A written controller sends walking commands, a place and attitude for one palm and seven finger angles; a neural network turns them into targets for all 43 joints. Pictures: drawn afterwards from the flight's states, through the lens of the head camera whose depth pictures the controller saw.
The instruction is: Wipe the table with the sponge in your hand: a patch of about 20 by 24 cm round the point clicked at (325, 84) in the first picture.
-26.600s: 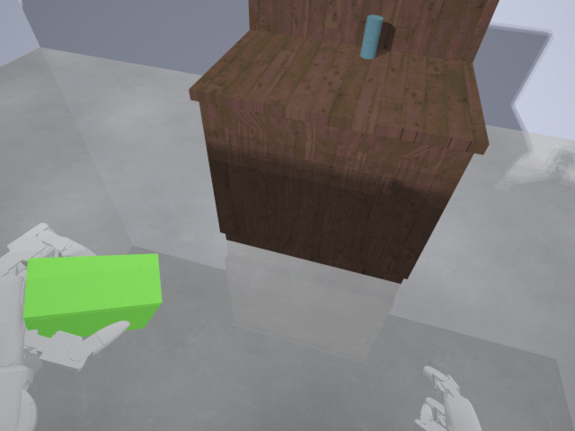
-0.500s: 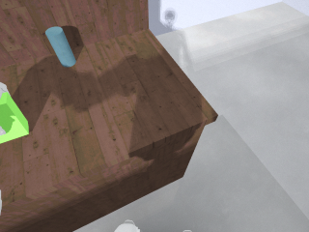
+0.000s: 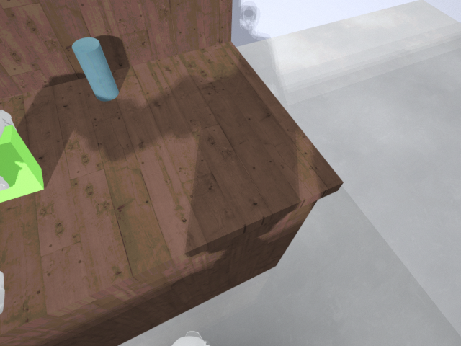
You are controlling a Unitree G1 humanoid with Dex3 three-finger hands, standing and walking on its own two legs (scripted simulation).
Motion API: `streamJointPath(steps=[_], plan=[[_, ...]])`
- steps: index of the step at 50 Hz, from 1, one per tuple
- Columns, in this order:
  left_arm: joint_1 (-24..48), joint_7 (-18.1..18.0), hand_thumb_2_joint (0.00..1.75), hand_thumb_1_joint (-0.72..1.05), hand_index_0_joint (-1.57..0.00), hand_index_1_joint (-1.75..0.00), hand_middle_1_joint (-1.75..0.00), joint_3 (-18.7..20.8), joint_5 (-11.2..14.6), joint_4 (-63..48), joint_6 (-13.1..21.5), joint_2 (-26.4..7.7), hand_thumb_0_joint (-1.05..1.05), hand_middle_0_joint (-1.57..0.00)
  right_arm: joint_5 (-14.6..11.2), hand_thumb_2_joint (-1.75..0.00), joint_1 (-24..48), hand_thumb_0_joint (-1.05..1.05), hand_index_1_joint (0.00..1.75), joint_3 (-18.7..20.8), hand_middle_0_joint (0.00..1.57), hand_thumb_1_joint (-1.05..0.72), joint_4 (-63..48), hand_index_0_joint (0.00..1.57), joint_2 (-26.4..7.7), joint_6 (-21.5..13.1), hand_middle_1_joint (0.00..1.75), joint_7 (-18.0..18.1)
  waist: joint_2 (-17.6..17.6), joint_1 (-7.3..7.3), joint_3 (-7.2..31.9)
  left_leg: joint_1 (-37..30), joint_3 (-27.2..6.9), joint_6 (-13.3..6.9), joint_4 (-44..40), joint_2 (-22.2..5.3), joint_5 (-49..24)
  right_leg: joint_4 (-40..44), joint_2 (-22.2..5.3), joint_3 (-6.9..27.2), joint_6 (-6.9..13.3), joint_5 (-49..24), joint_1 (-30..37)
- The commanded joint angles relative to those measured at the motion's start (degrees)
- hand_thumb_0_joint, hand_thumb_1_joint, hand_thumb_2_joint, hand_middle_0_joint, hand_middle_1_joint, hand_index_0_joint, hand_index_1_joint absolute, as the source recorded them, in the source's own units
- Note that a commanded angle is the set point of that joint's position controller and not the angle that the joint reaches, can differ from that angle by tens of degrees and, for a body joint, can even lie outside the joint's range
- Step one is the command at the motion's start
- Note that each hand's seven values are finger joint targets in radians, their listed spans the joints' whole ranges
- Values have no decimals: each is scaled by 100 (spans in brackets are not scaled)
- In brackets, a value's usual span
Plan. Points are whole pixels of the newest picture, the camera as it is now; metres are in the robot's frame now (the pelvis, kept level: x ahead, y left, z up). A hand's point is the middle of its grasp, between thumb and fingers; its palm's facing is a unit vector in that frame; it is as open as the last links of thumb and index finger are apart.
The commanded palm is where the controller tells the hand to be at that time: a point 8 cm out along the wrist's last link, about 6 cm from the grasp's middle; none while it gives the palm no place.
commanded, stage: slide across to the middle lane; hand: left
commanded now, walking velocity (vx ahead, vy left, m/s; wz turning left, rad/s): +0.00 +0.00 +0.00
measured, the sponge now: out of the picture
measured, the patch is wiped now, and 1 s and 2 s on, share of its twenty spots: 0.45 0.45 0.55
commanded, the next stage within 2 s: wipe back along the middle lane in 0.62 s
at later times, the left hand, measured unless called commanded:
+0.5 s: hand (20, 143) +0.42 +0.38 +0.09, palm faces -0.13 +0.01 -0.99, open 9.8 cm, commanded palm +0.41 +0.35 +0.13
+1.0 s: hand (40, 148) +0.41 +0.34 +0.08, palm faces -0.11 -0.01 -0.99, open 9.8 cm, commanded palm +0.39 +0.32 +0.12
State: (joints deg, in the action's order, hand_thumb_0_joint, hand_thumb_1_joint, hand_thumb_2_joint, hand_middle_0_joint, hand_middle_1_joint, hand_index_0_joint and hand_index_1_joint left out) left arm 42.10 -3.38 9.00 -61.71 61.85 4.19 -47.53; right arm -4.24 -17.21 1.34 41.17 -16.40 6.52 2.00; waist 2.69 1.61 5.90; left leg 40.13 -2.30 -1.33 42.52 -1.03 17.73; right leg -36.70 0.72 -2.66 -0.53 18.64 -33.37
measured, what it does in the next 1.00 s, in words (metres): stands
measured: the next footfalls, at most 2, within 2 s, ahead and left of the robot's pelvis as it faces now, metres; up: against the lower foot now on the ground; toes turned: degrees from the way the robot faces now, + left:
none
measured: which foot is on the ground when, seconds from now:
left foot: down 0.00-1.00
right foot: down 0.00-1.00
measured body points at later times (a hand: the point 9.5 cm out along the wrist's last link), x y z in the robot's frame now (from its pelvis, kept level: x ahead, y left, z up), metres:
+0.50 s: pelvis +0.01 +0.01 +0.01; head +0.08 +0.01 +0.46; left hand +0.42 +0.37 +0.14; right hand +0.09 -0.26 -0.12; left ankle +0.02 +0.10 -0.71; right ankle -0.02 -0.14 -0.71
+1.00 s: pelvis +0.03 -0.01 +0.02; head +0.07 -0.02 +0.46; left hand +0.41 +0.34 +0.13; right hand +0.12 -0.28 -0.11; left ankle +0.02 +0.10 -0.71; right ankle -0.02 -0.14 -0.71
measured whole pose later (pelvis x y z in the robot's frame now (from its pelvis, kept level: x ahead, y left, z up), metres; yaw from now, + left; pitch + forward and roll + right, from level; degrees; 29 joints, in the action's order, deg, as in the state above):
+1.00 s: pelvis +0.03 -0.01 +0.02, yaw +1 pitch +10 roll -2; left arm 33.6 -6.5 1.4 -57.3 48.8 -8.9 -34.5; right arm -4.5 -14.3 1.8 41.6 -16.5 7.9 0.9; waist 3.3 0.8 5.7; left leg 28.0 -1.9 -0.9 34.5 -0.5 16.8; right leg -29.5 0.2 -2.2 -0.3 18.0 -21.7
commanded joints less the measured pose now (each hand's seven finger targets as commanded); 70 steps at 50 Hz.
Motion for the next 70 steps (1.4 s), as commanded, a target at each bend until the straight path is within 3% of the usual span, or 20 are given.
streamJointPath(steps=[1,7,9,11,13,15,19,21,23,26,36,45,47,50,52,55,58,60,61,70], plan=[[1482,-217,130,10,-120,-160,-160,86,-65,-909,-84,-1414,0,-120,60,-90,-580,0,30,369,20,-90,-346,20,-1049,-78,30,48,366,146,1796,-2051,-77,-185,-466,126,-1616,497,354,-2,429,-1180,172],[1808,-292,130,10,-120,-160,-160,98,190,-1229,-71,-1352,0,-120,27,-90,-478,0,30,358,20,-90,-316,20,-1011,-126,30,76,306,224,1707,-2159,-135,-187,-636,103,-1417,643,328,-23,393,-1026,278],[2106,-293,130,10,-120,-160,-160,-334,177,-1456,-122,-918,0,-120,12,-90,-393,0,30,354,20,-90,-307,20,-956,-175,30,75,551,319,1552,-2372,-194,-161,-744,96,-1205,718,313,-37,403,-813,69],[2274,-281,130,10,-120,-160,-160,-303,191,-1573,-142,-924,0,-120,45,-90,-444,0,30,364,20,-90,-214,20,-976,-223,30,99,672,302,1666,-2675,-300,-138,-798,59,-1311,734,325,-44,441,-832,20],[2241,-271,130,10,-120,-160,-160,-562,283,-1629,-203,-548,0,-120,30,-90,-378,0,30,351,20,-90,-217,20,-919,-242,30,101,545,342,1672,-2728,-292,-130,-833,69,-1285,800,309,-43,419,-845,85],[2192,-252,130,10,-120,-160,-160,-462,399,-1707,-225,-529,0,-120,33,-90,-289,0,30,331,20,-90,-201,20,-915,-263,30,120,571,258,1745,-2808,-298,-115,-901,54,-1477,833,297,-25,446,-982,241],[2073,-247,130,10,-120,-160,-160,-647,322,-1719,-433,-352,0,-120,37,-90,-208,0,30,317,20,-90,-228,20,-903,-220,30,73,522,215,1713,-2820,-263,-87,-930,94,-1721,871,287,-65,439,-1120,456],[2078,-318,130,10,-120,-160,-160,-429,274,-1707,-495,-527,0,-120,65,-90,-204,0,30,317,20,-90,-206,20,-934,-205,30,68,477,154,1730,-2858,-255,-95,-942,90,-1900,872,300,-66,456,-1237,549],[1906,-375,130,10,-120,-160,-160,-564,278,-1625,-608,-285,0,-120,51,-90,-127,0,30,318,20,-90,-269,20,-887,-194,30,34,345,152,1685,-2775,-215,-88,-949,102,-1940,891,277,-76,431,-1298,645],[1826,-423,130,10,-120,-160,-160,-427,281,-1641,-731,-374,0,-120,74,-90,-86,0,30,309,20,-90,-302,20,-918,-175,30,2,350,65,1770,-2766,-175,-90,-958,113,-2217,855,277,-89,441,-1549,861],[1946,-378,130,10,-120,-160,-160,-709,273,-1707,-1013,-14,0,-120,64,-90,17,0,30,321,20,-90,-294,20,-884,-136,30,-22,193,180,1819,-2895,-80,-133,-902,135,-2425,876,243,-60,409,-1936,1029],[562,-259,130,10,-120,-160,-160,-416,422,-1932,-1144,-22,0,-120,13,-90,297,0,30,287,20,-90,-493,20,-880,-25,30,-79,-35,-121,1701,-2508,100,-189,-948,218,-2512,898,191,16,407,-2571,1662],[651,-241,130,10,-120,-160,-160,-694,379,-1989,-1213,183,0,-120,1,-90,293,0,30,290,20,-90,-506,20,-891,-7,30,-88,-97,4,1506,-2479,126,-197,-955,231,-2323,906,184,-23,371,-2463,1551],[297,-228,130,10,-120,-160,-160,-442,397,-2019,-1270,20,0,-120,-4,-90,395,0,30,285,20,-90,-542,20,-890,-1,30,-86,-88,-150,1524,-2446,120,-205,-1016,233,-2299,941,176,12,407,-2422,1680],[199,-207,130,10,-120,-160,-160,-742,429,-2161,-1303,335,0,-120,-13,-90,394,0,30,294,20,-90,-609,20,-870,6,30,-96,-88,-79,1507,-2485,150,-202,-992,246,-2260,934,178,-13,379,-2429,1659],[-269,-199,130,10,-120,-160,-160,-615,523,-2507,-1331,421,0,-120,-23,-90,574,0,30,300,20,-90,-698,20,-840,1,30,-111,-15,-212,1618,-2582,128,-197,-974,222,-2572,900,173,1,409,-2648,1766],[-642,-208,130,10,-120,-160,-160,-847,584,-2576,-1506,703,0,-120,-47,-90,617,0,30,286,20,-90,-767,20,-837,26,30,-139,-270,-157,1376,-2493,140,-183,-1010,240,-2376,934,186,-60,364,-2549,1737],[-743,-216,130,10,-120,-160,-160,-572,635,-2683,-1583,496,0,-120,-58,-90,742,0,30,272,20,-90,-765,20,-846,26,30,-129,-231,-250,1279,-2481,98,-184,-1067,225,-2379,957,178,-33,394,-2493,1754],[-777,-207,130,10,-120,-160,-160,-806,638,-2786,-1636,702,0,-120,-44,-90,721,0,30,278,20,-90,-787,20,-838,25,30,-127,-189,-201,1323,-2579,132,-187,-1053,241,-2398,950,186,-55,378,-2530,1784],[-1130,-137,130,10,-120,-160,-160,-851,705,-3462,-1973,883,0,-120,-69,-90,1093,0,30,186,20,-90,-942,20,-758,2,30,-101,-135,-295,1138,-2712,3,-141,-1217,224,-2209,1019,200,-103,409,-2089,1757]])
